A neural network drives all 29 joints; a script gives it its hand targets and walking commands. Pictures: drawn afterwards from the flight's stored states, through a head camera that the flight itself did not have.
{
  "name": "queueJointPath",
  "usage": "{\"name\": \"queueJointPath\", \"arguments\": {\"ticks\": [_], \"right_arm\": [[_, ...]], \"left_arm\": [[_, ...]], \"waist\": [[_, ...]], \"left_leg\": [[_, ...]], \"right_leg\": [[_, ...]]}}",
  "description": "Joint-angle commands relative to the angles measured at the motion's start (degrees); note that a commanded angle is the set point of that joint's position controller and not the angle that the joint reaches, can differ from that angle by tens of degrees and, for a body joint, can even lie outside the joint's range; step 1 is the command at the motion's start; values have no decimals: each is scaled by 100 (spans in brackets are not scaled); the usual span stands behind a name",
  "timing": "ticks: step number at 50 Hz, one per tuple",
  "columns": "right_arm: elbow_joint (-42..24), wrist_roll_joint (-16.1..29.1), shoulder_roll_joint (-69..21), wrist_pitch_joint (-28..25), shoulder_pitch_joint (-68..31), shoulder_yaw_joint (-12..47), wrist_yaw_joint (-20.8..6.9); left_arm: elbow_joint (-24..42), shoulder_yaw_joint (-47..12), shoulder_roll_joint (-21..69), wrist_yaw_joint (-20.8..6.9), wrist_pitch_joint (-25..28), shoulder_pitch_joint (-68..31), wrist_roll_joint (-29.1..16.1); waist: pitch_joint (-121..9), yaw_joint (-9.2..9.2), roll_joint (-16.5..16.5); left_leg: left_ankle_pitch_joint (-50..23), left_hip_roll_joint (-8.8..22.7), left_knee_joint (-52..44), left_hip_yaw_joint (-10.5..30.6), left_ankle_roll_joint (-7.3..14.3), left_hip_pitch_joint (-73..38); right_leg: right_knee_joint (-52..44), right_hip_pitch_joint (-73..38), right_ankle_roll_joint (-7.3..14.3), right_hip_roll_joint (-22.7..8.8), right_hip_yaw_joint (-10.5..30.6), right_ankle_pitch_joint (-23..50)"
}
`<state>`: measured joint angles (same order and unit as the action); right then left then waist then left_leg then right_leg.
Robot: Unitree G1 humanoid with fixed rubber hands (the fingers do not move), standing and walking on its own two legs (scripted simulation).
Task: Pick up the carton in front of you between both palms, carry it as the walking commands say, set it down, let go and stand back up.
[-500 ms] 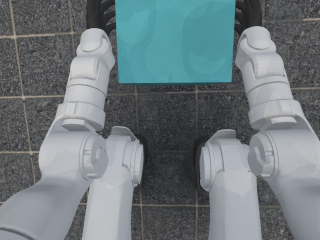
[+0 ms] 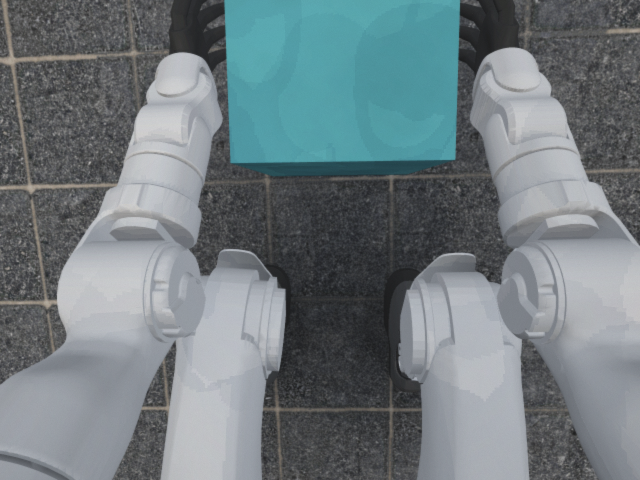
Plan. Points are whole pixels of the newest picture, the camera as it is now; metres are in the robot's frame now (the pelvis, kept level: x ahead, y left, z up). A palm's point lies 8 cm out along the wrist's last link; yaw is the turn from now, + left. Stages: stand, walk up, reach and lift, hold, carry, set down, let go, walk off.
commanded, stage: set down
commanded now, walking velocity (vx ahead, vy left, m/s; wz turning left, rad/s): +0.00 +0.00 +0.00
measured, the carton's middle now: (339, 87) +0.51 +0.00 -0.24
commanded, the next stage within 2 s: let go in 1.84 s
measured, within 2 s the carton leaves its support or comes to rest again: neither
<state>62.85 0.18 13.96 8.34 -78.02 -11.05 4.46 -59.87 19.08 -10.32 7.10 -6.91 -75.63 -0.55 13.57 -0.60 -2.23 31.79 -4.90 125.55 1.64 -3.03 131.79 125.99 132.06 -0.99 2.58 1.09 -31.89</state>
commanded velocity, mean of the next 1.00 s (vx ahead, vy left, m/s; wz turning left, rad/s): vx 0.00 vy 0.00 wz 0.00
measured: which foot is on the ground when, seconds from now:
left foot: down 0.00-1.00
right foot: down 0.00-1.00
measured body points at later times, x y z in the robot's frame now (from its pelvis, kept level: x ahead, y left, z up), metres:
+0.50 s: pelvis -0.01 +0.00 +0.00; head +0.35 -0.02 +0.27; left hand +0.53 +0.16 -0.17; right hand +0.54 -0.16 -0.18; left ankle +0.12 +0.12 -0.33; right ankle +0.11 -0.12 -0.33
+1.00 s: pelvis +0.01 +0.00 +0.02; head +0.35 -0.01 +0.32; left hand +0.53 +0.18 -0.12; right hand +0.54 -0.20 -0.12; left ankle +0.12 +0.12 -0.33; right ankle +0.11 -0.12 -0.33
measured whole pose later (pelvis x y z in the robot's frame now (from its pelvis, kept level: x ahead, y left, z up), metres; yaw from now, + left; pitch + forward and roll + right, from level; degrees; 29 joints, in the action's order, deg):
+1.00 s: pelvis +0.01 +0.00 +0.02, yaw +0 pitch +38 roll +1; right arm 53.5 9.5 20.5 3.8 -69.7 -6.5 4.6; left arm -48.8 9.2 -14.9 8.7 -3.7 -66.0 -10.4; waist 11.8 -0.6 -0.7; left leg 33.9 -4.4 122.3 1.3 -2.7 126.6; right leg 122.9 127.0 -1.0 2.6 1.5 -34.0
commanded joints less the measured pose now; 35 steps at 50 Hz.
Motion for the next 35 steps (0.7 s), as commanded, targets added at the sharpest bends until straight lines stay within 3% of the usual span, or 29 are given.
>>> {"name": "queueJointPath", "arguments": {"ticks": [1,17,20,22,25,29,35], "right_arm": [[-664,145,-4419,-275,-2871,1184,-1347],[34,-474,-3180,-177,-2241,329,-1308],[132,-554,-2543,-233,-2079,166,-1184],[239,-585,-1395,-347,-1747,12,-932],[318,-313,1348,-668,-1179,-377,-185],[105,673,1527,-899,-1741,271,-7],[-360,1394,1394,-1004,-1669,922,-110]], "left_arm": [[298,-1560,4882,-1452,12,-2863,-176],[-293,-830,3576,-1393,-24,-2381,333],[-367,-652,2926,-1297,43,-2181,397],[-384,-426,1772,-1055,164,-1798,386],[-301,-111,-843,-328,478,-1165,87],[-247,-765,-1102,-80,710,-1574,-732],[177,-1121,-1295,-79,892,-1338,-1201]], "waist": [[-5080,239,204],[-3806,273,177],[-3766,255,171],[-3836,229,182],[-4281,249,291],[-4913,59,389],[-5872,-148,494]], "left_leg": [[-1167,-361,-871,-415,159,-2186],[-458,-273,-944,-335,156,-1813],[-431,-197,-911,-355,105,-1840],[-459,-116,-883,-390,61,-2002],[-610,29,-806,-380,-57,-2437],[-1287,144,-665,-321,-69,-2683],[-2011,247,-549,-410,-7,-2841]], "right_leg": [[-1037,-2523,200,374,-266,1186],[-1088,-2142,289,310,-176,491],[-1082,-2244,253,257,-156,472],[-1063,-2439,184,195,-148,474],[-1017,-2860,6,11,-141,657],[-884,-2987,19,-148,0,1313],[-692,-3585,-34,-183,43,2222]]}}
